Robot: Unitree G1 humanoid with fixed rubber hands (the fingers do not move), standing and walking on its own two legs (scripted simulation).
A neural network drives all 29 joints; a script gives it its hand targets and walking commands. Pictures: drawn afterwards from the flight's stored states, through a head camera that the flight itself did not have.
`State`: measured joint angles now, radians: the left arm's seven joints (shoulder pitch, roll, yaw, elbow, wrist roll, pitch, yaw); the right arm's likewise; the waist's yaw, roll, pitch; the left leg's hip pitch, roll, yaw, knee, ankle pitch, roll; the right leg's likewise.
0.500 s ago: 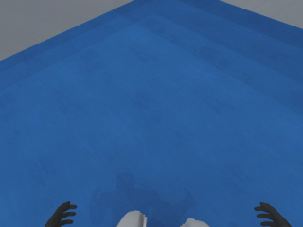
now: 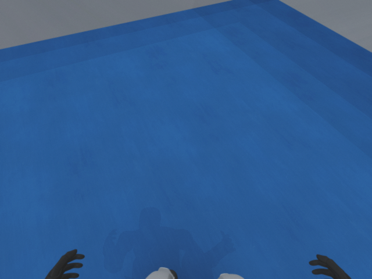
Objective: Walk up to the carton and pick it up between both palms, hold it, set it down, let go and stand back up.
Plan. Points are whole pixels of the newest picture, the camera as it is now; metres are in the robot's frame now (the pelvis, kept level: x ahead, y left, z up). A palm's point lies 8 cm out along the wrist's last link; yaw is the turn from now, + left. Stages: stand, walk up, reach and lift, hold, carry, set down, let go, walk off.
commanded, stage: walk up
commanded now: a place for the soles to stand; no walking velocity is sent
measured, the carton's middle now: out of the picture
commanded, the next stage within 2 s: none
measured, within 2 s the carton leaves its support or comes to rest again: neither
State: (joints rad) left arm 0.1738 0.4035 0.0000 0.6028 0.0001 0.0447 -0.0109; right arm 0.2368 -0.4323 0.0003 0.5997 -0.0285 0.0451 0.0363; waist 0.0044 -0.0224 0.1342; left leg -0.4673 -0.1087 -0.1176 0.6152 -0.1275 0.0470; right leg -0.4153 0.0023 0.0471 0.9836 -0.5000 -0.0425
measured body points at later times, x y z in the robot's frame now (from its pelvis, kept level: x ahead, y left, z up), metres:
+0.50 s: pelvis -0.16 +0.00 -0.01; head -0.15 +0.02 +0.44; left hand -0.12 +0.34 -0.09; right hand +0.06 -0.25 -0.08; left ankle -0.17 +0.13 -0.72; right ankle -0.05 -0.13 -0.70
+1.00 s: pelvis -0.28 -0.03 +0.00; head -0.25 -0.03 +0.45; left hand -0.38 +0.31 -0.06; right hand +0.03 -0.16 -0.10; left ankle -0.35 +0.10 -0.70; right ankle -0.15 -0.10 -0.72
